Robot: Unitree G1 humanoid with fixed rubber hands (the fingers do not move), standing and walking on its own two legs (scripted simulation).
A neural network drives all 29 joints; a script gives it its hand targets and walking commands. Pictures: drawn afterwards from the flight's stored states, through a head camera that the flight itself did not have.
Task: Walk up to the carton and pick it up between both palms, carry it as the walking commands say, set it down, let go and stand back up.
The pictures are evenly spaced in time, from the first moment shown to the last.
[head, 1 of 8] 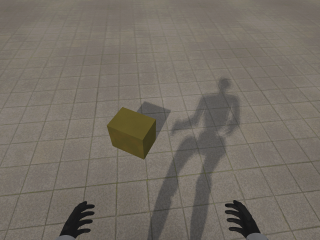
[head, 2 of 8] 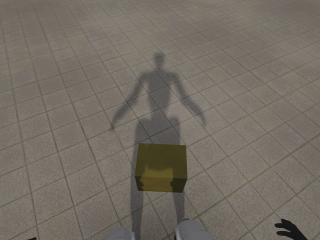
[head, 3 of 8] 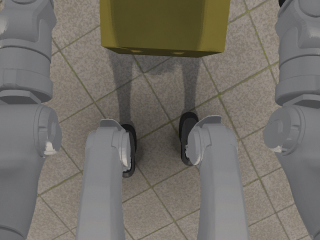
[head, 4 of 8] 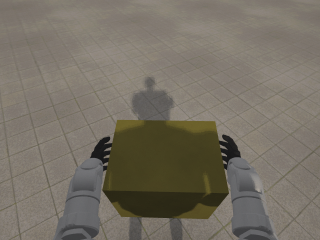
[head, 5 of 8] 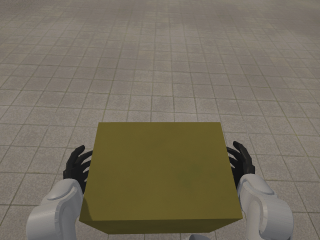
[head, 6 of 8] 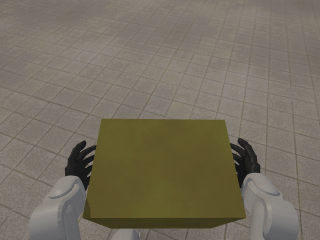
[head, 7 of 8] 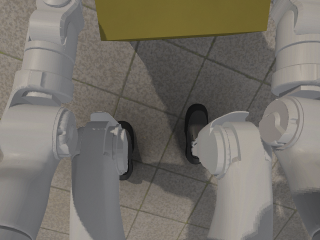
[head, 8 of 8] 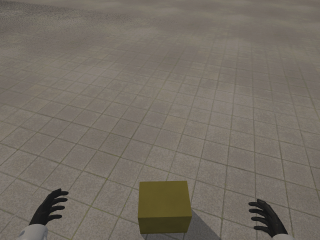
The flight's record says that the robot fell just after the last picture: no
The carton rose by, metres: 0.69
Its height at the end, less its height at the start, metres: +0.00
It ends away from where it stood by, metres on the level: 1.47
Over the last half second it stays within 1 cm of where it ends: yes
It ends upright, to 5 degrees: yes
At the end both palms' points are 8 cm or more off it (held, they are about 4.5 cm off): yes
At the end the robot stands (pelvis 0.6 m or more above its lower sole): yes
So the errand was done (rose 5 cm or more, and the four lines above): yes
